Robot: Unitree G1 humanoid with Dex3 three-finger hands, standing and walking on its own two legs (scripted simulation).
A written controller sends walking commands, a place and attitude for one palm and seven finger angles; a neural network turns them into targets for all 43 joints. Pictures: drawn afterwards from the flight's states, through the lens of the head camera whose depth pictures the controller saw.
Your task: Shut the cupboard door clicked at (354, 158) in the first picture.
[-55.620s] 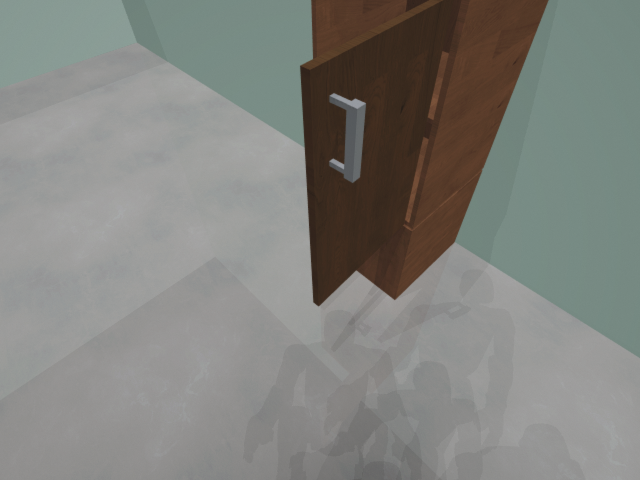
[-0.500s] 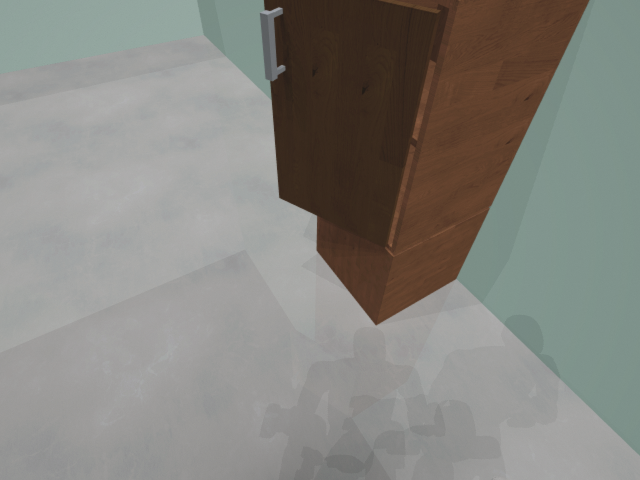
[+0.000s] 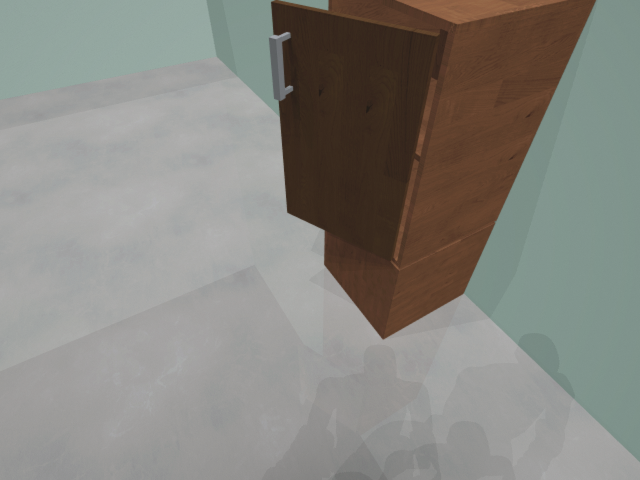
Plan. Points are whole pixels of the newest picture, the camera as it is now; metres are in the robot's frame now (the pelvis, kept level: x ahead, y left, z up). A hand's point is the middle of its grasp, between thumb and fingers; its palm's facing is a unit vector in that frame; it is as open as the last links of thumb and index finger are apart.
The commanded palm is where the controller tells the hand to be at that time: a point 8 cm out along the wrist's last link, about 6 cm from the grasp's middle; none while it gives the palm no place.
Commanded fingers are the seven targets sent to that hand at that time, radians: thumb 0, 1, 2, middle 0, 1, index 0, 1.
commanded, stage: let the arm hang, fingers relaxed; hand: left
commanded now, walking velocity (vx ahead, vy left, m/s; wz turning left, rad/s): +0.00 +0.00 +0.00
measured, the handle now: (282, 66) +0.91 +0.14 +0.13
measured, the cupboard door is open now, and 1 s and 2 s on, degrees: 25 25 25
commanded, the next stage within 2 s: look to check the result in 0.32 s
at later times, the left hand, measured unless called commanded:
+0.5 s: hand out of the picture -0.01 +0.16 -0.18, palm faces +0.05 -0.98 -0.17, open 7.4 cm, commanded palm none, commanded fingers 0.00 0.90 0.90 -0.20 -0.30 -0.20 -0.30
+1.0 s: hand out of the picture +0.00 +0.16 -0.17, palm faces +0.03 -0.98 -0.17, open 7.4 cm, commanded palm none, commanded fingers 0.00 0.90 0.90 -0.20 -0.30 -0.20 -0.30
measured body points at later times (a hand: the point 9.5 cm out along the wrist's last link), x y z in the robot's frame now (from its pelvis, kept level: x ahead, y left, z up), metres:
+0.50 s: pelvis +0.02 +0.00 +0.00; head +0.02 +0.00 +0.45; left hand -0.01 +0.21 -0.16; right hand -0.01 -0.22 -0.16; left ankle +0.06 +0.10 -0.74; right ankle -0.01 -0.13 -0.74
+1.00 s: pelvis +0.02 +0.00 +0.00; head +0.03 +0.00 +0.45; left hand +0.00 +0.22 -0.16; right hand +0.02 -0.22 -0.16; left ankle +0.06 +0.10 -0.74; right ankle -0.01 -0.13 -0.74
